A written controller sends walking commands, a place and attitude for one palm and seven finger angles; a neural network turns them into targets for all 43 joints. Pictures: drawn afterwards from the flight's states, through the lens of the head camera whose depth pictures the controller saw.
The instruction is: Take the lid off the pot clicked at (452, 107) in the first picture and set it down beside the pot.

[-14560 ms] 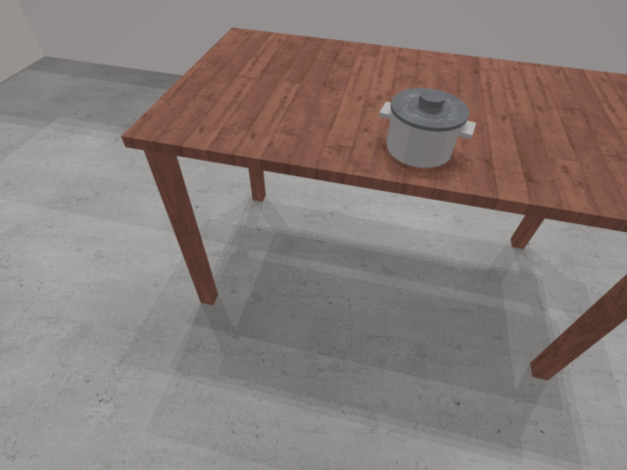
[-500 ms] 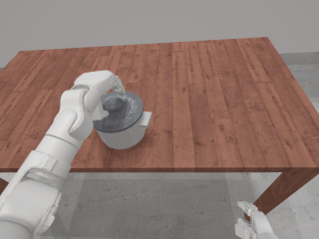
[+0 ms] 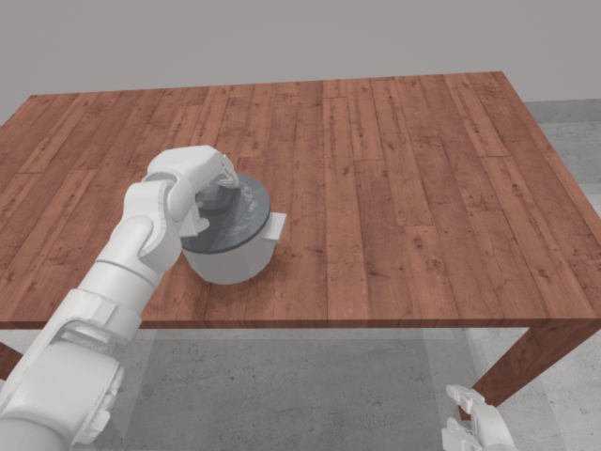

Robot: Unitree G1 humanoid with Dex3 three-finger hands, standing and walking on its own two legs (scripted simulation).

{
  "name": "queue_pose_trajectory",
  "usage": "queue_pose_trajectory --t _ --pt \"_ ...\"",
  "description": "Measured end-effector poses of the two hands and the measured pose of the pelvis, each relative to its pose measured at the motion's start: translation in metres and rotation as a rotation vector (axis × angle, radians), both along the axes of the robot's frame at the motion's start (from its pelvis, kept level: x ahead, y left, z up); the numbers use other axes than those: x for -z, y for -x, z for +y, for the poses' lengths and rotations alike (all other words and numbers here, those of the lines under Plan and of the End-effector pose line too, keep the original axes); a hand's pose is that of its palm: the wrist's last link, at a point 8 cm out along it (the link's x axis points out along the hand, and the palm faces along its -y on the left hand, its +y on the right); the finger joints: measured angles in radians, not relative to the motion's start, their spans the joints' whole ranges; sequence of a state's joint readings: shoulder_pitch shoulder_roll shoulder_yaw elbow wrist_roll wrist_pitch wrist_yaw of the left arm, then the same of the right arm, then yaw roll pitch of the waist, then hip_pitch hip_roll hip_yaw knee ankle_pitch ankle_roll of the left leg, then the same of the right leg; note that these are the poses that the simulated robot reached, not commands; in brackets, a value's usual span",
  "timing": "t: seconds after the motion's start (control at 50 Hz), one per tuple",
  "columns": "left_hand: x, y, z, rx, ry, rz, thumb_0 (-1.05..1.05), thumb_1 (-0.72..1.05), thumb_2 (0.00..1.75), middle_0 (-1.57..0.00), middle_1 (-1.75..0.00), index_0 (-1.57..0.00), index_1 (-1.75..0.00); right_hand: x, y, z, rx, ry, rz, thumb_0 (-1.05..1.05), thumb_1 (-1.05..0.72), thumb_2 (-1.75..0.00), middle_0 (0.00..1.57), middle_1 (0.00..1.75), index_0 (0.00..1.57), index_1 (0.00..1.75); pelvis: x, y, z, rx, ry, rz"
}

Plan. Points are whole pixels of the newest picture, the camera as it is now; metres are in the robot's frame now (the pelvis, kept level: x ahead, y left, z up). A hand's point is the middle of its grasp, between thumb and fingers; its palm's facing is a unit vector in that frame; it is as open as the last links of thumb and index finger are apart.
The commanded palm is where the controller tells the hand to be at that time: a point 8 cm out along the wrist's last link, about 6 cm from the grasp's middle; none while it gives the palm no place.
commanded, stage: lower the open fingers around the knob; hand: left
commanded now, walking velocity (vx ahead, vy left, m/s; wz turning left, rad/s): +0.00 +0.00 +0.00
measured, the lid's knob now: (214, 200) +0.44 +0.15 +0.09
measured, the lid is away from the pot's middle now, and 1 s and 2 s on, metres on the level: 0.00 0.00 0.00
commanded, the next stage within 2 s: close the fingers and squeeze the knob in 0.04 s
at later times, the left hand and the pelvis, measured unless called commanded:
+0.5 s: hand (208, 202) +0.41 +0.15 +0.12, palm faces -0.30 -0.07 -0.95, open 9.5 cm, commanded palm +0.40 +0.15 +0.18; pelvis +0.00 +0.00 +0.00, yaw +0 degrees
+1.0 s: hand (207, 203) +0.41 +0.15 +0.12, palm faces -0.30 -0.09 -0.95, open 7.7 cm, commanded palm +0.40 +0.16 +0.18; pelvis +0.00 +0.00 +0.00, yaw +0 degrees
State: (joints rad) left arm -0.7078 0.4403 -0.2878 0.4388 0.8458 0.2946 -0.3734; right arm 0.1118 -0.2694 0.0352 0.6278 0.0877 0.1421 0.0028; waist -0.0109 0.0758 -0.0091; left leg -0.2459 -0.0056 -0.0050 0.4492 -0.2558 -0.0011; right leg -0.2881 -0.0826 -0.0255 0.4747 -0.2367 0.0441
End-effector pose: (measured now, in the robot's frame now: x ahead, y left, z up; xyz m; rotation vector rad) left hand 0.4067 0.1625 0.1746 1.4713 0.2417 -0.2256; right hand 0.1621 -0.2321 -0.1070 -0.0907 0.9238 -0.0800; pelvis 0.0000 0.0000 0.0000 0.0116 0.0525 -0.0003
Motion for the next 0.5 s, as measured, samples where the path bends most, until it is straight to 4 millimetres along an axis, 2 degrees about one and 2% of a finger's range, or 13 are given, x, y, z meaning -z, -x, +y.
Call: queue_pose_trajectory --t 0.2,0.36,0.5 --pt "-0.001 -0.005 0.001 -0.006 -0.004 0.007 0.00 -0.30 1.46 -0.84 -0.11 -0.84 -0.10 -0.002 -0.004 0.002 -0.005 0.004 -0.002 0.01 -0.91 -0.90 0.20 0.30 0.20 0.30 0.000 -0.001 0.001 -0.003 0.000 0.006" --pt "0.000 -0.006 -0.002 -0.003 -0.012 0.013 0.00 -0.19 1.27 -0.72 -0.36 -0.72 -0.36 0.001 -0.003 0.004 -0.008 -0.002 0.012 0.01 -0.91 -0.90 0.20 0.30 0.20 0.30 0.000 -0.002 0.002 -0.006 0.001 0.007" --pt "0.002 -0.004 -0.013 0.029 -0.010 -0.001 0.00 -0.10 1.19 -0.65 -0.57 -0.67 -0.57 0.003 -0.004 0.006 -0.014 -0.017 0.017 0.01 -0.91 -0.90 0.20 0.30 0.20 0.30 0.000 -0.004 0.002 -0.005 0.000 0.006"
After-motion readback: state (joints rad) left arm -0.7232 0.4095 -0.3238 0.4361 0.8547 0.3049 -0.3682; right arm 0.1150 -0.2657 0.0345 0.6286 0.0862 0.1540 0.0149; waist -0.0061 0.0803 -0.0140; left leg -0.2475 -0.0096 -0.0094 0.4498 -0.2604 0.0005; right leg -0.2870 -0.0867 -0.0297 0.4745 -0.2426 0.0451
